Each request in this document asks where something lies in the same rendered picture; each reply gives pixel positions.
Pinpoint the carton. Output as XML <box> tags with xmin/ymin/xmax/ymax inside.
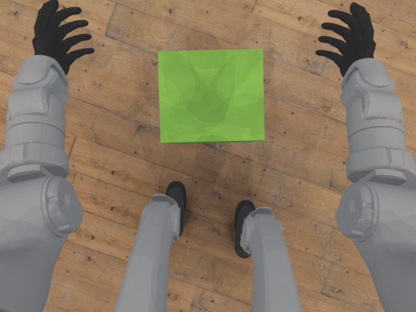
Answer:
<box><xmin>158</xmin><ymin>49</ymin><xmax>265</xmax><ymax>144</ymax></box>

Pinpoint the robot right forearm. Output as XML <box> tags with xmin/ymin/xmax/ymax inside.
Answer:
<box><xmin>340</xmin><ymin>58</ymin><xmax>416</xmax><ymax>189</ymax></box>

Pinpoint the robot right upper arm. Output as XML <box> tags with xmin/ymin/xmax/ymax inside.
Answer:
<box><xmin>335</xmin><ymin>181</ymin><xmax>416</xmax><ymax>312</ymax></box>

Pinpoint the robot left upper arm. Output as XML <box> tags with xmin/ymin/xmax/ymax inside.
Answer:
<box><xmin>0</xmin><ymin>175</ymin><xmax>83</xmax><ymax>312</ymax></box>

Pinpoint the robot left forearm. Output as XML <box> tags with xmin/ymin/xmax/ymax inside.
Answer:
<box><xmin>0</xmin><ymin>55</ymin><xmax>70</xmax><ymax>186</ymax></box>

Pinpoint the robot left hand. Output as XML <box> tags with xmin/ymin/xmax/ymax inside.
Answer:
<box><xmin>32</xmin><ymin>0</ymin><xmax>94</xmax><ymax>75</ymax></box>

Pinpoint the robot left foot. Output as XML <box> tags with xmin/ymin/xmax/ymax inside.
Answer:
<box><xmin>166</xmin><ymin>181</ymin><xmax>186</xmax><ymax>237</ymax></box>

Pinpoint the robot right hand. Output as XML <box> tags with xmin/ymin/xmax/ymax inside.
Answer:
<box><xmin>315</xmin><ymin>2</ymin><xmax>376</xmax><ymax>77</ymax></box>

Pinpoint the right robot thigh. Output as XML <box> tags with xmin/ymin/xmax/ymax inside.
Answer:
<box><xmin>242</xmin><ymin>214</ymin><xmax>303</xmax><ymax>312</ymax></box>

